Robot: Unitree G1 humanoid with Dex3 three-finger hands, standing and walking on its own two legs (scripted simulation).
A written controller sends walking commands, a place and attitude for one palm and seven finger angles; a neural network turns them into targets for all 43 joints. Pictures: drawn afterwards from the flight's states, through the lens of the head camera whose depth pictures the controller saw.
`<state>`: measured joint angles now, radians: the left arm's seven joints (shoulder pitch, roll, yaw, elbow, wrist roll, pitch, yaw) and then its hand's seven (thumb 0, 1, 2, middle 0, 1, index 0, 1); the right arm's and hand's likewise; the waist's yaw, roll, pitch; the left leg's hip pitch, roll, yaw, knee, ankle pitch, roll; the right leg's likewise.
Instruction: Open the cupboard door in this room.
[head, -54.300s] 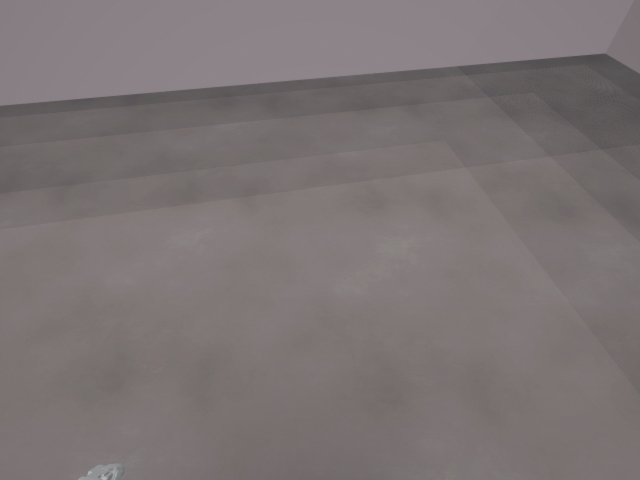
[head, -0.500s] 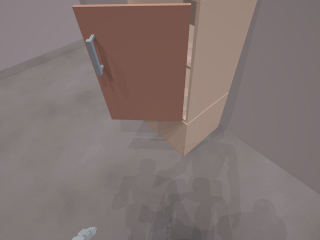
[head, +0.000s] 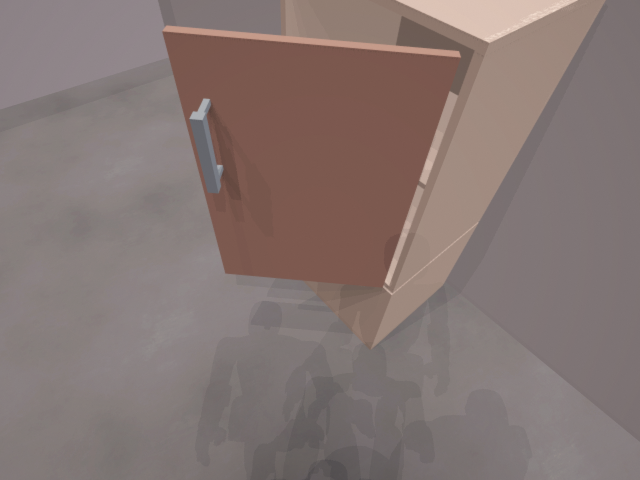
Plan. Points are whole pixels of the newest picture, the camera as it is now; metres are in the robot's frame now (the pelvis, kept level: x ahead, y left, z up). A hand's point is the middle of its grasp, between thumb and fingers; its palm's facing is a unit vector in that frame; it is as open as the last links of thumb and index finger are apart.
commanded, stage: come to a stop and stand still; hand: left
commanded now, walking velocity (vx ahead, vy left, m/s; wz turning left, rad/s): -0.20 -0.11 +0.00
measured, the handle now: (209, 148) +0.58 +0.23 +0.06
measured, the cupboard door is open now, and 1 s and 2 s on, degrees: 45 45 45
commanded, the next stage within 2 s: look again from close up in 0.96 s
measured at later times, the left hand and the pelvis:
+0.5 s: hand out of the picture +0.08 +0.16 -0.18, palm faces +0.01 -0.98 -0.21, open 7.4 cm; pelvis +0.02 -0.02 +0.00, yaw +0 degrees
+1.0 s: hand out of the picture +0.01 +0.19 -0.16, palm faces -0.06 -0.96 -0.28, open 7.4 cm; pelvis +0.00 +0.00 +0.00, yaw -3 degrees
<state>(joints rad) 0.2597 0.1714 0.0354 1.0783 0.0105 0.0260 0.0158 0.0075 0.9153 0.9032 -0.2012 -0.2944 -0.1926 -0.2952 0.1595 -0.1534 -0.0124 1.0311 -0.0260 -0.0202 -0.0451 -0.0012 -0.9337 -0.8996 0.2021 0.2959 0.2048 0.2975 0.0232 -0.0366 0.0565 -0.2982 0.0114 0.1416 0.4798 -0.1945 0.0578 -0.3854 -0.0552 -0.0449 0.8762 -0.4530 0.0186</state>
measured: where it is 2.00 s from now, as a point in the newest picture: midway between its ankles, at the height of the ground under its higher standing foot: outside the picture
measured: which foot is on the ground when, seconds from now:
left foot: down 0.00-0.22, up 0.24-0.48, down 0.50-1.00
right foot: up 0.00-0.18, down 0.20-1.00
